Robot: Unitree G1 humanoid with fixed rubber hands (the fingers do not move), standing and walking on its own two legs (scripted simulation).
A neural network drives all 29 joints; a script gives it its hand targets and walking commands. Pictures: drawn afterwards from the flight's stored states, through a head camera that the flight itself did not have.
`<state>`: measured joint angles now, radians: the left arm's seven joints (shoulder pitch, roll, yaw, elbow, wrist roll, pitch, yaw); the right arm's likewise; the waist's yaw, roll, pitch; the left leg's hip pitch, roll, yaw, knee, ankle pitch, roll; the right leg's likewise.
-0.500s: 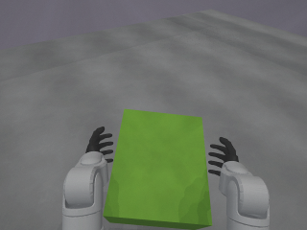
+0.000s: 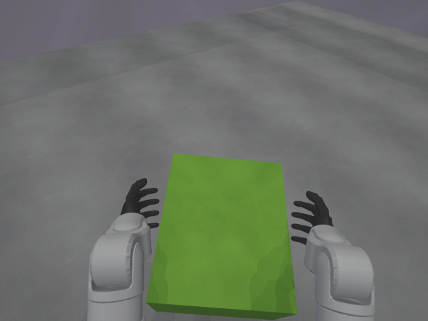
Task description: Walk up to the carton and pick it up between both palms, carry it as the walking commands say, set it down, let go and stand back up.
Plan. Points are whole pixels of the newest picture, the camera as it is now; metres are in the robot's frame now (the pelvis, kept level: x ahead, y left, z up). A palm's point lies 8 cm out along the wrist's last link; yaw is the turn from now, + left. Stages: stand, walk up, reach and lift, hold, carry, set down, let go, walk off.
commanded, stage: carry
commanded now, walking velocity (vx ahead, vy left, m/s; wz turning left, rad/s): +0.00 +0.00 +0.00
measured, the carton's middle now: (221, 233) +0.31 +0.00 -0.01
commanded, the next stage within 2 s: hold in 1.04 s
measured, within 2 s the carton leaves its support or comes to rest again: neither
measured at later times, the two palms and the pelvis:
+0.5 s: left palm (130, 229) +0.25 +0.16 +0.10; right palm (319, 242) +0.24 -0.15 +0.10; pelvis -0.01 +0.00 +0.00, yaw +0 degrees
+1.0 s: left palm (133, 234) +0.26 +0.16 +0.06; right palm (308, 245) +0.25 -0.15 +0.06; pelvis -0.01 +0.00 +0.00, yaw +0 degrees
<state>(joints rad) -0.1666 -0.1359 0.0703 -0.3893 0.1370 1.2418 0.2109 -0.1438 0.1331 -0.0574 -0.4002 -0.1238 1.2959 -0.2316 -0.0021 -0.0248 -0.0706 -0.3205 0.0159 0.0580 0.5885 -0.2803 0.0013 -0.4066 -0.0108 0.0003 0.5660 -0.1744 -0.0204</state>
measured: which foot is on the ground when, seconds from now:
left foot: down 0.00-1.00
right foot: down 0.00-1.00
